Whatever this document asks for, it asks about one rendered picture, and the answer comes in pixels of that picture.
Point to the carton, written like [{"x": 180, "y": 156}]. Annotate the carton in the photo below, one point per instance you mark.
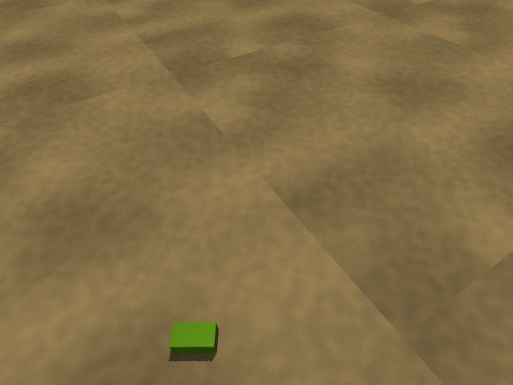
[{"x": 194, "y": 338}]

